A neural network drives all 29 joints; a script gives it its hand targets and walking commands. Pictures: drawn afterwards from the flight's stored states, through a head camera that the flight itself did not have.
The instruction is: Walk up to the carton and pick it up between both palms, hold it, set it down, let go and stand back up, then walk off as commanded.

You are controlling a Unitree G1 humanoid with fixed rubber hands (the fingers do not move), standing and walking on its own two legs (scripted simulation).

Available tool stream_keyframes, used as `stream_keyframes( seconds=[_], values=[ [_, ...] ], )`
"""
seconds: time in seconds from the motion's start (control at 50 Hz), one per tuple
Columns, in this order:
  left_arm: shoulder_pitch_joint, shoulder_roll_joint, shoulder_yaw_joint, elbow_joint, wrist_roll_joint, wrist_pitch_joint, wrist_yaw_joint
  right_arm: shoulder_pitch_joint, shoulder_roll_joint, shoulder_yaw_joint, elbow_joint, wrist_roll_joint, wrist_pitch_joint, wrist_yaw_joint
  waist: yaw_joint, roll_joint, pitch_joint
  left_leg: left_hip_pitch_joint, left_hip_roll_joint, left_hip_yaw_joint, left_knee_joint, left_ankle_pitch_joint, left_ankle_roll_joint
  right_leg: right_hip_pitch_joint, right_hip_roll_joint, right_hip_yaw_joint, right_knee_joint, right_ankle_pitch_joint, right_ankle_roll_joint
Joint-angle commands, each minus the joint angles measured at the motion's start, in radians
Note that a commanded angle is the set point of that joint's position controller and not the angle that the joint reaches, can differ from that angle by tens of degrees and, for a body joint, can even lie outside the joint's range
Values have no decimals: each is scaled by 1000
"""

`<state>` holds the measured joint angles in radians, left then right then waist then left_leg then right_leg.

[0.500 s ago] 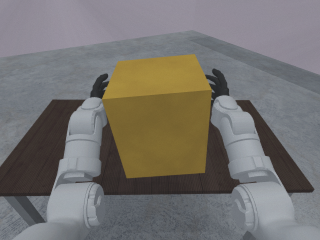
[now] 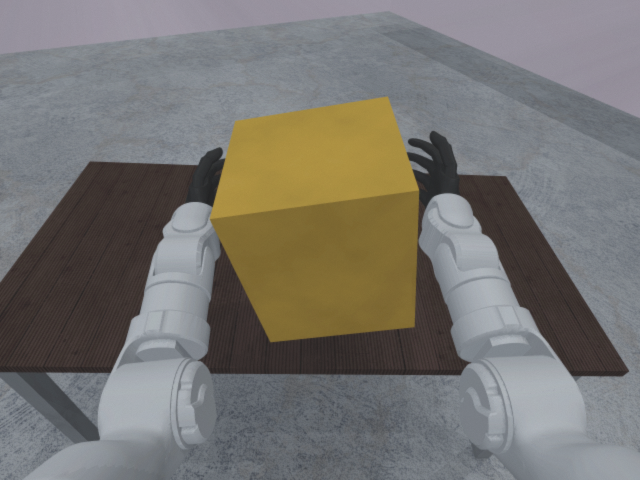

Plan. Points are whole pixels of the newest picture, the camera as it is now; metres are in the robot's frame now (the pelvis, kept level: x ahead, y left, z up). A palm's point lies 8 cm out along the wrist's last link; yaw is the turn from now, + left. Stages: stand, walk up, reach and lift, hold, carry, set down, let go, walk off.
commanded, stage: set down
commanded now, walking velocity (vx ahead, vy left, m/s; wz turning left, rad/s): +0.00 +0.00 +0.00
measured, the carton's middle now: (326, 225) +0.41 -0.01 +0.11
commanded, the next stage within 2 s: none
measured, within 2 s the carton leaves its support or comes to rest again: neither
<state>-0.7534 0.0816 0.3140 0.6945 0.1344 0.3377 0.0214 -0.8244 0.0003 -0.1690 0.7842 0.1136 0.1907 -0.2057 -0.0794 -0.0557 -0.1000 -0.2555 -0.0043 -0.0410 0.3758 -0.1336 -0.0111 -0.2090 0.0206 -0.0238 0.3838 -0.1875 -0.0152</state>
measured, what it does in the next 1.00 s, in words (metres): stands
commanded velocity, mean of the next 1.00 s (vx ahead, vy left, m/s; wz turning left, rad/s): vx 0.00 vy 0.00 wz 0.00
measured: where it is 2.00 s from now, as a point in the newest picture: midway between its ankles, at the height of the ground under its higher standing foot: outside the picture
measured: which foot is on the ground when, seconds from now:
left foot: down 0.00-1.00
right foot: down 0.00-1.00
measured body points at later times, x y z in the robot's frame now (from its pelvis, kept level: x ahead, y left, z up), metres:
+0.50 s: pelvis +0.01 +0.01 +0.00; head -0.02 +0.04 +0.45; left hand +0.43 +0.15 +0.14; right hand +0.40 -0.15 +0.15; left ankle +0.04 +0.12 -0.74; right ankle +0.01 -0.10 -0.74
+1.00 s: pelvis +0.02 +0.01 +0.00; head +0.01 +0.04 +0.45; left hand +0.46 +0.15 +0.12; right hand +0.42 -0.16 +0.14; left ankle +0.04 +0.12 -0.74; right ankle +0.01 -0.10 -0.74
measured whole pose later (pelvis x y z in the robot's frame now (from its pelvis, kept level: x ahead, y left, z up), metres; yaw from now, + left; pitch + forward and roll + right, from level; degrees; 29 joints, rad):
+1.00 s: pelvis +0.02 +0.01 +0.00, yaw +0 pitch +2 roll +0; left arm -0.80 0.08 0.29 0.92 0.13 0.15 0.01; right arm -0.70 0.04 -0.25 0.80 0.00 0.03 -0.19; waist -0.08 -0.06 -0.10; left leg -0.26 -0.01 -0.04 0.39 -0.18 0.00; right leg -0.20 0.01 -0.02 0.38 -0.22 -0.01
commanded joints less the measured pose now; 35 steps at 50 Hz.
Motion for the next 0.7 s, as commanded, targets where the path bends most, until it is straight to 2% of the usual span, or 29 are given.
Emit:
stream_keyframes(
  seconds=[0.0, 0.02, 0.06, 0.12, 0.16, 0.18, 0.22, 0.28, 0.3, 0.34, 0.36, 0.38, 0.42, 0.46, 0.48, 0.5, 0.52, 0.54, 0.6, 0.64, 0.66, 0.68],
  values=[
    [-814, -704, -521, -392, -108, -123, -137, -689, 690, 420, -372, 35, -119, 100, -29, 144, -665, 406, -32, 32, 32, 331, -36, 350, 4, 5, -60, 571, 70],
    [-793, -702, -528, -401, -105, -118, -129, -685, 691, 436, -373, 49, -111, 100, -23, 161, -647, 384, -35, 33, 28, 331, -37, 355, 1, 10, -53, 591, 70],
    [-790, -706, -544, -442, -116, -128, -123, -676, 702, 473, -421, 56, -115, 98, -19, 146, -657, 359, -36, 29, 32, 350, -36, 381, -8, 16, -33, 668, 80],
    [-724, -713, -548, -405, -122, -117, -126, -662, 692, 480, -442, 62, -113, 96, -20, 114, -619, 337, -34, 23, 28, 336, -31, 369, -8, 16, -41, 656, 82],
    [-708, -725, -549, -430, -109, -114, -128, -666, 698, 492, -486, 70, -123, 97, -17, 138, -647, 344, -34, 27, 29, 348, -33, 387, -11, 21, -27, 701, 84],
    [-681, -720, -551, -407, -111, -108, -129, -661, 683, 488, -483, 72, -119, 94, -23, 131, -617, 334, -36, 21, 30, 357, -34, 379, -13, 17, -34, 708, 83],
    [-692, -723, -531, -388, -107, -115, -136, -676, 685, 487, -477, 57, -123, 96, -17, 106, -612, 311, -38, 27, 22, 316, -26, 388, -19, 24, -30, 701, 90],
    [-727, -712, -488, -321, -83, -121, -145, -657, 674, 413, -383, 10, -118, 104, -29, 105, -541, 283, -33, 28, -14, 215, -16, 329, -17, 18, -49, 551, 88],
    [-717, -708, -483, -317, -79, -118, -147, -654, 676, 415, -393, 11, -118, 109, -16, 110, -541, 291, -32, 30, -13, 213, -14, 331, -17, 21, -52, 540, 85],
    [-727, -689, -441, -240, -64, -123, -163, -668, 652, 341, -338, -42, -119, 112, -37, 98, -478, 264, -32, 37, -35, 146, -5, 298, -23, 16, -72, 440, 87],
    [-732, -685, -425, -209, -48, -124, -170, -676, 645, 317, -319, -57, -119, 114, -35, 107, -456, 261, -32, 42, -45, 122, -4, 283, -20, 13, -77, 399, 85],
    [-748, -676, -415, -191, -48, -128, -174, -665, 640, 290, -301, -82, -123, 117, -51, 89, -442, 265, -28, 40, -52, 99, -2, 271, -18, 9, -87, 361, 81],
    [-801, -678, -399, -142, -49, -146, -180, -696, 628, 232, -282, -116, -139, 124, -58, 115, -443, 265, -26, 49, -64, 30, 4, 234, -21, 7, -96, 242, 72],
    [-842, -690, -414, -122, -61, -167, -179, -723, 622, 195, -271, -145, -161, 128, -69, 123, -474, 275, -21, 54, -59, 38, -2, 210, -17, -4, -100, 219, 64],
    [-826, -689, -403, -78, -55, -172, -178, -750, 619, 193, -269, -144, -170, 132, -55, 123, -464, 283, -18, 56, -61, 20, 3, 193, -14, 0, -109, 188, 60],
    [-840, -694, -394, -50, -55, -183, -179, -770, 619, 171, -269, -163, -180, 134, -64, 118, -476, 273, -19, 58, -62, 7, 3, 184, -13, -9, -113, 171, 56],
    [-832, -688, -386, -26, -56, -190, -175, -781, 625, 170, -261, -163, -183, 138, -52, 114, -463, 266, -20, 63, -60, 11, 6, 184, -12, -6, -112, 182, 58],
    [-835, -688, -370, -3, -45, -199, -178, -774, 623, 148, -261, -187, -192, 140, -62, 97, -453, 251, -19, 63, -67, -6, 9, 188, -13, -7, -115, 172, 59],
    [-843, -698, -364, 14, -43, -225, -172, -767, 635, 153, -229, -193, -208, 148, -54, 110, -490, 263, -14, 69, -58, 29, 3, 216, -12, -8, -99, 227, 60],
    [-817, -700, -345, 59, -33, -229, -175, -790, 629, 151, -258, -195, -221, 150, -52, 102, -504, 250, -20, 76, -55, 42, -2, 238, -11, -5, -90, 269, 65],
    [-810, -688, -340, 53, -29, -236, -175, -789, 644, 170, -248, -195, -219, 150, -40, 92, -502, 236, -20, 73, -57, 64, 3, 249, -14, 0, -81, 310, 66],
    [-821, -681, -328, 36, -25, -244, -175, -774, 649, 168, -230, -195, -216, 150, -43, 86, -499, 236, -20, 74, -56, 77, 6, 271, -17, -1, -84, 333, 69]
  ],
)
